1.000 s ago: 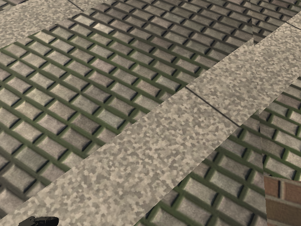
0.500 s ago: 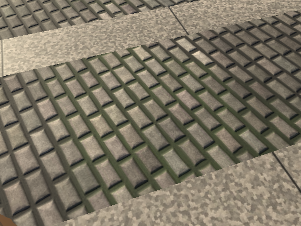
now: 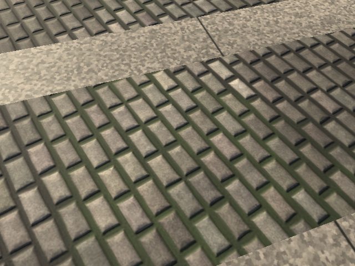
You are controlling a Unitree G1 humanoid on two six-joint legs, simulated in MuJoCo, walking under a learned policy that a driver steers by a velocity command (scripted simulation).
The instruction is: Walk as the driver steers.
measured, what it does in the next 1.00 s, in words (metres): walks ahead, turning right: right foot, then left foot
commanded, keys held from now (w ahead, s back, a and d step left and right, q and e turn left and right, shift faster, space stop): e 0.76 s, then w+e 0.24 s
